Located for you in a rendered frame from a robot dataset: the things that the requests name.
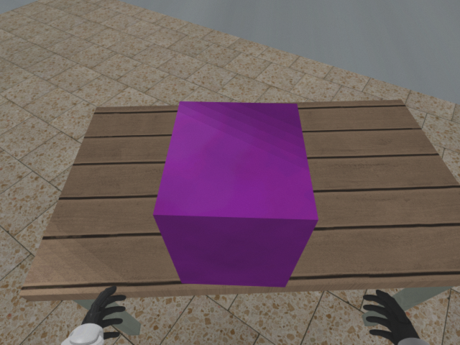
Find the table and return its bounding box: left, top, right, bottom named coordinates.
left=19, top=100, right=460, bottom=336

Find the robot right hand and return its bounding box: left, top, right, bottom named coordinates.
left=363, top=290, right=420, bottom=345

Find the robot left forearm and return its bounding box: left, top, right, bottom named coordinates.
left=61, top=323, right=104, bottom=345

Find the robot left hand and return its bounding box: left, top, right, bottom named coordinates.
left=81, top=286, right=127, bottom=340

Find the carton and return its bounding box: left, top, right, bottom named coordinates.
left=153, top=101, right=318, bottom=288

